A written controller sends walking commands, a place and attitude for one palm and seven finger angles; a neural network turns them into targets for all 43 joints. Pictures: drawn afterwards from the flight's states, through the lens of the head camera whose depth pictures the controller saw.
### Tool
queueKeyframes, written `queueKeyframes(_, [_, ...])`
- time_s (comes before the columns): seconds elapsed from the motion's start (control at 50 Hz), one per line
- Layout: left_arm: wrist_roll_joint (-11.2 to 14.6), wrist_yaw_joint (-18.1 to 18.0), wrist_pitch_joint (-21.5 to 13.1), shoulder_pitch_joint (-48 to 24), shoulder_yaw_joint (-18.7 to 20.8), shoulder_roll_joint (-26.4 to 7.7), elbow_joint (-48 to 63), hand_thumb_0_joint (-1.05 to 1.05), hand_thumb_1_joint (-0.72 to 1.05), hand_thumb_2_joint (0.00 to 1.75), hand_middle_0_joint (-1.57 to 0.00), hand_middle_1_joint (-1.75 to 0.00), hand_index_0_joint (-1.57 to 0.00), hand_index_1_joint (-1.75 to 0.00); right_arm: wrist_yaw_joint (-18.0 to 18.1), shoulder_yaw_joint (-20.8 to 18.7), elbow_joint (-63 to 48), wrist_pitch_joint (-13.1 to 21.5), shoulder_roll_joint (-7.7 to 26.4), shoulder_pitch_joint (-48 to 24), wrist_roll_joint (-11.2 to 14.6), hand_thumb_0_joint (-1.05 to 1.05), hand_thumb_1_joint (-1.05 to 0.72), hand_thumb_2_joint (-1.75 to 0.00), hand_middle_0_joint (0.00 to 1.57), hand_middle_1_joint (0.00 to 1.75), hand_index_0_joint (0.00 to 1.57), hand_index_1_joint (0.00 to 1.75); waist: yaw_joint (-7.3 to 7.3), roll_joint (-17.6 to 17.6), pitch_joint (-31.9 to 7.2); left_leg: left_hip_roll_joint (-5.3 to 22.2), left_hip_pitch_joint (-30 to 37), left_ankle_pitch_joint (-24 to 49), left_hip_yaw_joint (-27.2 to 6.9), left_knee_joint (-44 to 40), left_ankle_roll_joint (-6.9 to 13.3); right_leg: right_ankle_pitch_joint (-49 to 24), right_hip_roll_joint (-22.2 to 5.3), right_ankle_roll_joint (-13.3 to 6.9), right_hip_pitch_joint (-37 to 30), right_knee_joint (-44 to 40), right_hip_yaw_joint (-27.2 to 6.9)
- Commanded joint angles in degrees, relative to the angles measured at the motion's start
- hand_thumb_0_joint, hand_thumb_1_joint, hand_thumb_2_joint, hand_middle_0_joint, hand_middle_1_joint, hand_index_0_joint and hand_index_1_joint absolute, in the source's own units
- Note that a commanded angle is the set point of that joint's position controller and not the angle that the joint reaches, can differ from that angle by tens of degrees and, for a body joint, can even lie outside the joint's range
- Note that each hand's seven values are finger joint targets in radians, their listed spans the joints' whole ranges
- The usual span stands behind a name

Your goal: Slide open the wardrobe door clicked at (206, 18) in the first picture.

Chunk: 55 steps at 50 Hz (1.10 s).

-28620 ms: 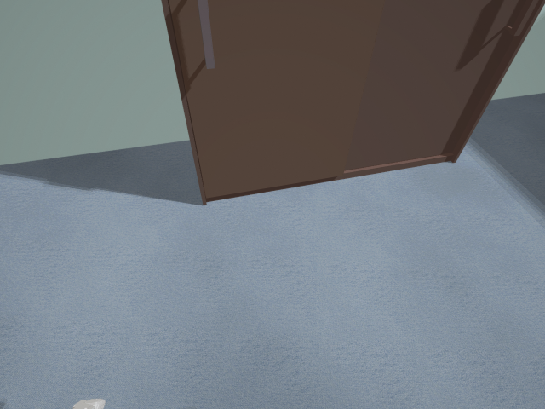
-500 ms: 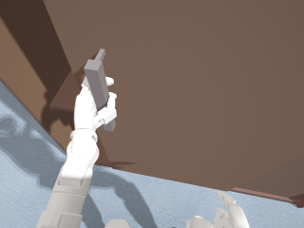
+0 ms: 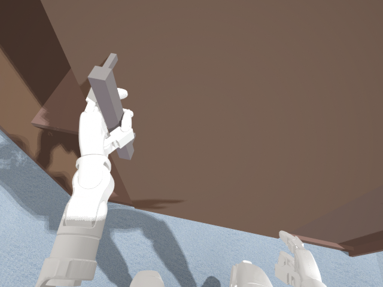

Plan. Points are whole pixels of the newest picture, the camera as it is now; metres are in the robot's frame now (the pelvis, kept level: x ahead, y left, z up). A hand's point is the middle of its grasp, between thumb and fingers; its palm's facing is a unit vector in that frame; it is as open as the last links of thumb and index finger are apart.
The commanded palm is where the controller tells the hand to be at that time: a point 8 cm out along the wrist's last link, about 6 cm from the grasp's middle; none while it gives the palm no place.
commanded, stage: step sideways, sliding the door along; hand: left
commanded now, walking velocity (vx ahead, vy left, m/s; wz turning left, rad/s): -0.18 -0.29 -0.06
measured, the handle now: (120, 114) +0.40 +0.23 +0.08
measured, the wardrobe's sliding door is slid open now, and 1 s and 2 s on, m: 0.33 0.43 0.43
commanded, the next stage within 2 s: stop walking and hold the door there in 0.80 s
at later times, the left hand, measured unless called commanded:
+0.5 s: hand (181, 138) +0.35 +0.09 +0.10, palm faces +0.39 -0.92 -0.02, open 6.5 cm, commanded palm +0.31 +0.07 +0.09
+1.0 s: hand (179, 138) +0.35 +0.10 +0.09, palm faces +0.54 -0.80 -0.25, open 7.2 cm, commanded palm +0.31 +0.12 +0.07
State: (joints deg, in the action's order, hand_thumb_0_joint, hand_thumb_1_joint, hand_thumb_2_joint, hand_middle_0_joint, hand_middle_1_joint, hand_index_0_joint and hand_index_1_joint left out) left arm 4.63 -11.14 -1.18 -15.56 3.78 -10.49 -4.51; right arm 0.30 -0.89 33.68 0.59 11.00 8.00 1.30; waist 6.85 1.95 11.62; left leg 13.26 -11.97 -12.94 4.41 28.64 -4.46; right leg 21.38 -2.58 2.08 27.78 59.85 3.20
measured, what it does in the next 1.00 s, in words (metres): steps to the right: right foot, then left foot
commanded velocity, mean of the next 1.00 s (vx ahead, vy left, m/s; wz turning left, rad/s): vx -0.18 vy -0.21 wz -0.05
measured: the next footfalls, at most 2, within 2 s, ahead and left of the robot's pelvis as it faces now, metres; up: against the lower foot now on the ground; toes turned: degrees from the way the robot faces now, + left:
right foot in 0.16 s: +0.08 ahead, -0.21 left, -0.01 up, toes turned -3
left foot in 0.28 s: +0.07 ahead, +0.08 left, +0.00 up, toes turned +8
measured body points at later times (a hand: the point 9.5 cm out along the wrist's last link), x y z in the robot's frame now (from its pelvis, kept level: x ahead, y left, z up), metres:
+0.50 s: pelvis +0.02 -0.12 +0.00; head +0.08 -0.09 +0.44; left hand +0.33 +0.14 +0.10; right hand +0.23 -0.32 -0.09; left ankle +0.03 +0.07 -0.74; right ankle +0.05 -0.26 -0.67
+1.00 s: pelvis +0.04 -0.21 -0.01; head +0.10 -0.20 +0.43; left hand +0.32 +0.14 +0.11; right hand +0.22 -0.44 -0.10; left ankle +0.03 -0.01 -0.74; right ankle +0.08 -0.36 -0.72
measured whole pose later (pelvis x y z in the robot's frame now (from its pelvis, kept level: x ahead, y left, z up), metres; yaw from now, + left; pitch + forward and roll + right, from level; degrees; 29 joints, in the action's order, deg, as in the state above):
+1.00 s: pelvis +0.04 -0.21 -0.01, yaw -2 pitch -4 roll -3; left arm 4.2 -11.2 -5.6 -7.4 20.9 -22.2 -8.2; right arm 0.5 -1.1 33.7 5.8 12.1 8.5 1.9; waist 5.3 2.3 12.3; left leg 15.5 -7.7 -16.2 5.3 29.6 -8.0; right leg 13.5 -1.4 1.0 17.9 37.7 5.5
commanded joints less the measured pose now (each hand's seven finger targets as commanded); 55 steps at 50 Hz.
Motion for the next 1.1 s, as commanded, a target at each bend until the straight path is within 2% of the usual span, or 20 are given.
queueKeyframes(0.0, [-1.8,6.0,-7.5,-21.9,-15.5,4.9,20.8,0.0,0.9,0.9,-0.45,-1.4,-0.45,-1.4,0.6,-2.5,-9.1,4.4,8.0,-4.6,0.4,0.0,-0.9,-0.9,0.2,0.3,0.2,0.3,-8.53,17.6,-24.3,9.2,14.4,25.7,-2.4,-6.0,9.3,0.6,1.6,-0.1,-4.5,-12.0,1.9])
queueKeyframes(0.08, [-2.0,5.4,-8.6,-19.0,-13.5,2.7,21.9,0.0,0.9,0.9,-0.45,-1.4,-0.45,-1.4,0.5,-2.1,-9.0,6.1,7.1,-5.1,1.1,0.0,-0.9,-0.9,0.2,0.3,0.2,0.3,-7.78,13.2,-25.6,7.1,12.6,27.7,-2.0,3.0,6.7,-10.4,3.1,-0.5,-15.3,-29.3,2.0])
queueKeyframes(0.14, [-3.3,4.3,-9.2,-18.3,-9.2,-5.2,24.7,0.0,0.9,0.9,-0.45,-1.4,-0.45,-1.4,1.4,-0.5,-8.7,7.7,2.4,-7.2,1.5,0.0,-0.9,-0.9,0.2,0.3,0.2,0.3,-7.4,-13.6,-26.5,-8.9,-6.4,-18.3,2.5,21.3,3.6,-66.4,-14.0,-7.9,-24.4,-34.6,-14.8])
queueKeyframes(0.2, [-2.1,3.4,-9.8,-13.3,-7.2,-4.7,29.7,0.0,0.9,0.9,-0.45,-1.4,-0.45,-1.4,3.2,-1.6,-5.4,8.8,4.4,-3.4,1.0,0.0,-0.9,-0.9,0.2,0.3,0.2,0.3,-7.22,-23.7,-32.2,-9.6,-10.2,-15.5,0.2,13.7,1.9,-85.9,-12.7,-11.2,-38.1,-23.6,-14.1])
queueKeyframes(0.24, [-1.6,3.7,-10.9,-13.6,-9.1,-2.1,32.3,0.0,0.9,0.9,-0.45,-1.4,-0.45,-1.4,3.7,-2.2,-5.8,8.0,5.4,-3.0,0.9,0.0,-0.9,-0.9,0.2,0.3,0.2,0.3,-9.15,-12.7,-35.8,-1.0,15.5,31.9,-1.6,-3.0,4.9,-67.2,-6.2,-3.0,-22.2,-12.7,-4.6])
queueKeyframes(0.26, [-1.2,4.7,-11.0,-12.0,-11.3,0.6,32.4,0.0,0.9,0.9,-0.45,-1.4,-0.45,-1.4,2.9,-3.9,-7.9,7.3,8.3,-5.5,0.2,0.0,-0.9,-0.9,0.2,0.3,0.2,0.3,-7.9,6.1,-34.4,13.0,30.3,64.8,-14.7,-2.0,10.7,-18.8,0.1,1.0,-2.8,-5.6,-1.9])
queueKeyframes(0.28, [-2.9,5.3,-10.5,-11.9,-12.8,4.7,28.6,0.0,0.9,0.9,-0.45,-1.4,-0.45,-1.4,0.3,-3.7,-8.4,5.7,8.2,-6.5,-0.1,0.0,-0.9,-0.9,0.2,0.3,0.2,0.3,-7.09,10.3,-31.5,17.0,29.1,72.2,-13.6,-3.0,13.5,11.0,1.1,0.1,1.4,0.2,-5.2])
queueKeyframes(0.5, [-2.5,4.3,-8.3,-14.2,-14.9,5.5,25.3,0.0,0.9,0.9,-0.45,-1.4,-0.45,-1.4,-0.7,-2.9,-10.1,5.5,7.4,-6.1,0.3,0.0,-0.9,-0.9,0.2,0.3,0.2,0.3,-8.0,18.8,-21.2,11.2,10.7,32.2,-3.6,-4.0,9.5,0.8,2.2,-0.7,-10.1,-13.8,1.2])
queueKeyframes(0.58, [-3.1,4.1,-9.9,-15.2,-10.4,-0.2,26.7,0.0,0.9,0.9,-0.45,-1.4,-0.45,-1.4,-0.2,-2.3,-9.2,6.5,6.0,-4.2,2.2,0.0,-0.9,-0.9,0.2,0.3,0.2,0.3,-8.19,9.2,-25.0,3.5,13.0,26.6,0.1,9.1,8.0,-32.2,0.4,-0.7,-19.9,-37.7,0.7])
queueKeyframes(0.64, [-2.3,2.8,-9.9,-9.9,-2.1,-8.7,24.7,0.0,0.9,0.9,-0.45,-1.4,-0.45,-1.4,1.3,-3.1,-7.3,7.4,5.7,-3.3,1.8,0.0,-0.9,-0.9,0.2,0.3,0.2,0.3,-6.47,-17.6,-30.7,-9.2,-7.1,-17.1,0.1,21.8,1.7,-85.5,-13.3,-9.9,-36.2,-29.3,-16.2])
queueKeyframes(0.68, [-2.1,2.4,-10.4,-10.3,-1.0,-8.9,28.4,0.0,0.9,0.9,-0.45,-1.4,-0.45,-1.4,2.3,-2.0,-6.4,7.9,4.8,-3.1,1.4,0.0,-0.9,-0.9,0.2,0.3,0.2,0.3,-7.12,-16.5,-30.9,-7.9,-8.9,-16.0,-0.9,12.3,2.5,-88.7,-13.6,-10.3,-39.9,-24.5,-13.8])
queueKeyframes(0.72, [-1.3,2.3,-11.5,-11.4,-1.1,-8.0,31.5,0.0,0.9,0.9,-0.45,-1.4,-0.45,-1.4,3.0,-2.7,-6.2,7.7,6.4,-2.9,1.1,0.0,-0.9,-0.9,0.2,0.3,0.2,0.3,-8.95,-4.2,-35.1,1.4,17.6,39.9,-2.9,-4.3,5.5,-67.8,-6.2,-2.1,-23.3,-12.4,-4.6])
queueKeyframes(0.74, [-1.0,3.3,-11.7,-10.0,-2.0,-5.5,32.1,0.0,0.9,0.9,-0.45,-1.4,-0.45,-1.4,1.8,-4.5,-7.6,7.3,8.5,-4.9,0.0,0.0,-0.9,-0.9,0.2,0.3,0.2,0.3,-6.68,9.3,-35.2,14.0,33.0,73.0,-13.4,-2.3,11.2,-16.8,-0.1,1.0,-4.8,-6.9,-2.3])
queueKeyframes(0.76, [-2.3,3.5,-11.1,-12.1,-4.5,-2.4,29.4,0.0,0.9,0.9,-0.45,-1.4,-0.45,-1.4,0.1,-4.1,-8.4,6.4,9.1,-6.5,0.7,0.0,-0.9,-0.9,0.2,0.3,0.2,0.3,-7.04,13.2,-29.3,17.0,31.9,77.3,-11.3,-3.8,13.5,9.6,1.5,0.2,-0.5,-0.9,-4.9])
queueKeyframes(0.88, [-3.1,2.2,-9.4,-11.6,-7.2,-1.7,28.7,0.0,0.9,0.9,-0.45,-1.4,-0.45,-1.4,0.2,-3.5,-8.5,9.8,7.7,-3.8,0.7,0.0,-0.9,-0.9,0.2,0.3,0.2,0.3,-7.22,20.8,-24.8,7.8,22.4,48.8,0.5,-2.5,9.1,-0.4,1.4,-1.4,-7.0,-13.3,1.6])
queueKeyframes(0.9, [-3.9,0.6,-10.4,-1.1,30.5,-40.1,4.9,0.0,0.9,0.9,-0.45,-1.4,-0.45,-1.4,1.6,-5.4,-4.0,7.7,14.0,0.2,0.7,0.0,-0.9,-0.9,0.2,0.3,0.2,0.3,-6.12,19.9,-23.8,8.7,20.6,44.7,2.9,-3.6,8.6,-0.6,1.9,-0.5,-5.7,-13.4,2.0])
queueKeyframes(0.94, [-4.2,2.1,-10.2,-3.8,18.3,-24.4,10.6,0.0,0.9,0.9,-0.45,-1.4,-0.45,-1.4,1.0,-3.6,-6.4,7.3,10.8,-1.5,1.3,0.0,-0.9,-0.9,0.2,0.3,0.2,0.3,-6.59,20.6,-22.8,6.4,13.6,35.7,3.0,4.4,6.5,-11.0,1.2,-1.5,-15.3,-28.7,3.1])
queueKeyframes(0.98, [-4.9,2.0,-10.5,-2.3,20.3,-27.3,9.5,0.0,0.9,0.9,-0.45,-1.4,-0.45,-1.4,2.2,-2.9,-6.7,8.1,9.4,-0.8,1.8,0.0,-0.9,-0.9,0.2,0.3,0.2,0.3,-7.79,11.1,-23.6,-0.4,7.0,23.4,5.7,13.8,4.0,-40.7,-2.2,-2.3,-24.0,-34.6,0.7])
queueKeyframes(1.02, [-4.2,2.0,-10.0,0.9,25.2,-32.7,3.9,0.0,0.9,0.9,-0.45,-1.4,-0.45,-1.4,3.3,-2.0,-6.4,8.9,7.4,-1.4,1.8,0.0,-0.9,-0.9,0.2,0.3,0.2,0.3,-7.85,-6.6,-23.8,-10.1,-6.3,-18.1,3.2,26.6,1.2,-73.1,-15.5,-9.6,-26.3,-33.3,-13.7])
queueKeyframes(1.08, [-2.9,0.9,-8.4,0.7,26.2,-31.5,4.1,0.0,0.9,0.9,-0.45,-1.4,-0.45,-1.4,4.3,-1.8,-3.3,8.9,9.2,-1.2,1.9,0.0,-0.9,-0.9,0.2,0.3,0.2,0.3,-7.45,-16.2,-28.2,-10.3,-7.0,-19.7,-4.2,14.3,2.7,-63.2,-17.0,-10.4,-30.0,-30.8,-13.8])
